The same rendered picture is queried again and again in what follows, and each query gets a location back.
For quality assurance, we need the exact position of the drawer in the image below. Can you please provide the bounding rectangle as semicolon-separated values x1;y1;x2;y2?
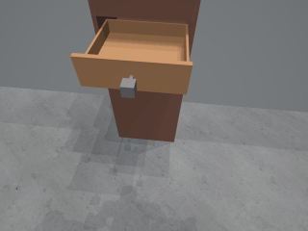
70;18;193;95

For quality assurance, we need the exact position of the handle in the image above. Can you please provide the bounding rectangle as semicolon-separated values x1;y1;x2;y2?
119;75;137;98

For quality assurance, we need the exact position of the cabinet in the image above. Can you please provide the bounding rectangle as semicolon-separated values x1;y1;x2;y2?
88;0;201;142

